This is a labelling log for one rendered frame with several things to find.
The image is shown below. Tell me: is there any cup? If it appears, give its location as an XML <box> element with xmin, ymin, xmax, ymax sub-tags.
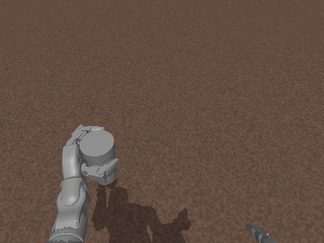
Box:
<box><xmin>79</xmin><ymin>130</ymin><xmax>117</xmax><ymax>185</ymax></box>

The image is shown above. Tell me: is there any left robot arm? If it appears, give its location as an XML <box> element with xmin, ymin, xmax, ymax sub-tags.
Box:
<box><xmin>48</xmin><ymin>177</ymin><xmax>90</xmax><ymax>243</ymax></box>

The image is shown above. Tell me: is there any right robot hand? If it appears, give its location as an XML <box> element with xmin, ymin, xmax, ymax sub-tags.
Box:
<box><xmin>247</xmin><ymin>224</ymin><xmax>277</xmax><ymax>243</ymax></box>

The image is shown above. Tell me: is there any left robot hand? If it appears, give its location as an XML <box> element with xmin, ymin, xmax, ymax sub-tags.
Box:
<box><xmin>62</xmin><ymin>125</ymin><xmax>120</xmax><ymax>182</ymax></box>

